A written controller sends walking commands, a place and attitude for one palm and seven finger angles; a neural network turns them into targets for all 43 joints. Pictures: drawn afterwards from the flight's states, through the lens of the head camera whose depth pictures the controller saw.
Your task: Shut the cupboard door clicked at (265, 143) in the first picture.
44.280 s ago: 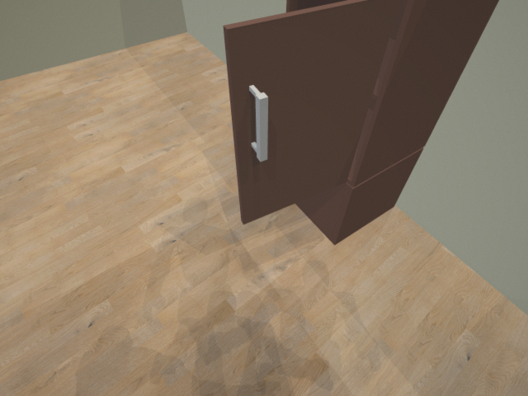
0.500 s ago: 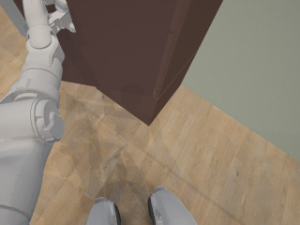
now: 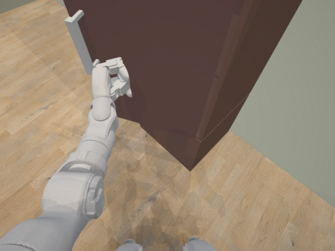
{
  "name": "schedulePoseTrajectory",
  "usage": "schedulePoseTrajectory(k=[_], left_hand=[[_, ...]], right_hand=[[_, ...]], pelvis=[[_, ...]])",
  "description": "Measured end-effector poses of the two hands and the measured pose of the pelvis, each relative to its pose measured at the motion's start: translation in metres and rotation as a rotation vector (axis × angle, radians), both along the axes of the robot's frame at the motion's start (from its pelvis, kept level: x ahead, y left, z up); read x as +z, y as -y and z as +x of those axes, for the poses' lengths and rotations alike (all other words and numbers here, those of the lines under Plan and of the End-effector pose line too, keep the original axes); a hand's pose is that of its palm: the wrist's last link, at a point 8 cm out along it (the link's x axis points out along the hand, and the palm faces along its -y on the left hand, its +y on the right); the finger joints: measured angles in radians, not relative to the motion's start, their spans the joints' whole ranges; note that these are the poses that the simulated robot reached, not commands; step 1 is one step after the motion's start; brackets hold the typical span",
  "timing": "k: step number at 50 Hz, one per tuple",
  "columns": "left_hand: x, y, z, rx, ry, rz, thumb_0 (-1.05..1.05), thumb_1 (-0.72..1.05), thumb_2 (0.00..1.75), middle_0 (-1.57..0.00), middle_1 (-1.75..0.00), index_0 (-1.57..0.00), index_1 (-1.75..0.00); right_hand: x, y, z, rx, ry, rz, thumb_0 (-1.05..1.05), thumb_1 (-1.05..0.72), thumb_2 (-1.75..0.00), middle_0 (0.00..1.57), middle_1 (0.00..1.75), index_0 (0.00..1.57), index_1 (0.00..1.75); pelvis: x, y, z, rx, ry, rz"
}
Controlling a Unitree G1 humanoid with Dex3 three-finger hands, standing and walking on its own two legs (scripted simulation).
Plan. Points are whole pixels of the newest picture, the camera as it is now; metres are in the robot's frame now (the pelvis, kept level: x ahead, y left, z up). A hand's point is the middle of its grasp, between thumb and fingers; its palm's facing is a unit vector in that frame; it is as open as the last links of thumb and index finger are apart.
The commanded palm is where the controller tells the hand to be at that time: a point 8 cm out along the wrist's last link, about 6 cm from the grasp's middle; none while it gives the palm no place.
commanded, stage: pull the fist back off the door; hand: left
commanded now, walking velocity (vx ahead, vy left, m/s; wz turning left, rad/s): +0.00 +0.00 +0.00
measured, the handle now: (85, 45) +0.64 +0.18 +0.09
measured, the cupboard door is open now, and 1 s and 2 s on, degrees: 27 27 27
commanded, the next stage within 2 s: draw the hand back to the body in 0.02 s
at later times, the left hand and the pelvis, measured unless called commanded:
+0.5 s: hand (95, 102) +0.41 +0.12 +0.13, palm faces +0.09 -1.00 -0.02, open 3.1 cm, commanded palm +0.36 +0.17 +0.14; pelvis -0.01 -0.01 +0.02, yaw -1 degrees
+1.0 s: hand (14, 164) +0.27 +0.21 +0.17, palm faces +0.25 -0.93 -0.25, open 3.7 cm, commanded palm +0.22 +0.26 +0.19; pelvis +0.00 +0.01 +0.05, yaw +1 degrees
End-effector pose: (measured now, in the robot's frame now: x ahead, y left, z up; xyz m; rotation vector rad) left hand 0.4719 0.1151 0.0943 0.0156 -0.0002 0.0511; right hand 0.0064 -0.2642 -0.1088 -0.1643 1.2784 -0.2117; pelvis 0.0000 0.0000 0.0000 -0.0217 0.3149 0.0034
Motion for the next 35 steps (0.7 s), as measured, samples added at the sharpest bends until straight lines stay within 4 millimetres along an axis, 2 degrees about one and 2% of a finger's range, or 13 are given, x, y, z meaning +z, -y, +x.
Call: schedulePoseTrajectory(k=[3, 6, 10, 13, 18, 22, 27, 33, 35], left_hand=[[0.001, 0.005, -0.005, 0.005, -0.005, 0.011, 0.01, 0.9, 0.9, -1.3, -1.5, -1.3, -1.5], [0.006, 0.007, -0.004, 0.016, 0.0, 0.017, 0.02, 0.9, 0.9, -1.3, -1.5, -1.3, -1.5], [0.012, 0.005, -0.001, 0.024, 0.013, 0.02, 0.02, 0.9, 0.9, -1.3, -1.5, -1.3, -1.5], [0.016, -0.005, -0.006, 0.035, 0.024, 0.012, 0.01, 0.9, 0.9, -1.3, -1.5, -1.3, -1.5], [0.022, -0.03, -0.033, 0.044, 0.036, 0.024, 0.01, 0.9, 0.9, -1.3, -1.5, -1.3, -1.5], [0.029, -0.047, -0.065, 0.047, 0.049, 0.011, 0.01, 0.9, 0.9, -1.3, -1.5, -1.3, -1.5], [0.04, -0.064, -0.1, 0.037, 0.063, 0.012, 0.01, 0.9, 0.9, -1.3, -1.5, -1.3, -1.5], [0.055, -0.084, -0.135, 0.024, 0.067, 0.011, 0.01, 0.9, 0.9, -1.28, -1.48, -1.28, -1.47], [0.061, -0.089, -0.148, 0.029, 0.065, 0.073, 0.01, 0.9, 0.9, -1.25, -1.45, -1.25, -1.44]], right_hand=[[-0.003, -0.002, 0.015, 0.016, 0.051, 0.006, 0.0, -0.9, -0.9, 0.19, 0.3, 0.2, 0.3], [-0.005, -0.005, 0.023, 0.023, 0.084, 0.013, 0.0, -0.9, -0.9, 0.19, 0.3, 0.2, 0.3], [-0.008, -0.008, 0.018, 0.017, 0.09, 0.026, 0.0, -0.9, -0.9, 0.19, 0.3, 0.2, 0.3], [-0.008, -0.01, 0.007, -0.006, 0.074, 0.04, 0.0, -0.9, -0.9, 0.2, 0.3, 0.2, 0.3], [-0.002, -0.01, -0.008, -0.045, 0.048, 0.063, 0.0, -0.9, -0.9, 0.2, 0.3, 0.2, 0.3], [0.006, -0.006, -0.005, -0.048, 0.067, 0.056, 0.01, -0.9, -0.9, 0.2, 0.3, 0.2, 0.3], [0.019, 0.002, 0.026, -0.016, 0.169, 0.019, 0.01, -0.9, -0.9, 0.2, 0.3, 0.2, 0.3], [0.04, 0.001, 0.089, 0.046, 0.368, -0.005, 0.01, -0.9, -0.9, 0.19, 0.3, 0.2, 0.3], [0.05, -0.004, 0.11, 0.058, 0.428, -0.005, 0.01, -0.9, -0.9, 0.19, 0.3, 0.2, 0.3]], pelvis=[[0.0, 0.001, -0.004, 0.003, 0.013, 0.004], [-0.002, 0.003, -0.008, 0.004, 0.015, 0.008], [-0.003, 0.006, -0.012, 0.0, 0.011, 0.013], [0.0, 0.007, -0.013, -0.015, 0.02, 0.018], [0.01, 0.009, -0.009, -0.031, 0.066, 0.022], [0.019, 0.011, -0.006, -0.028, 0.117, 0.019], [0.026, 0.011, -0.007, -0.014, 0.177, 0.015], [0.032, 0.007, -0.01, -0.005, 0.233, 0.017], [0.035, 0.006, -0.011, -0.005, 0.255, 0.021]])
